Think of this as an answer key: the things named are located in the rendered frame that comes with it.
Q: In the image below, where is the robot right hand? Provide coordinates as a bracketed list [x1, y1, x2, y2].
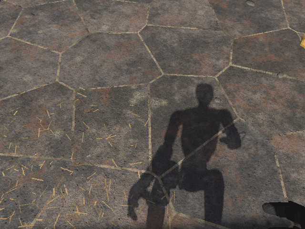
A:
[262, 200, 305, 229]

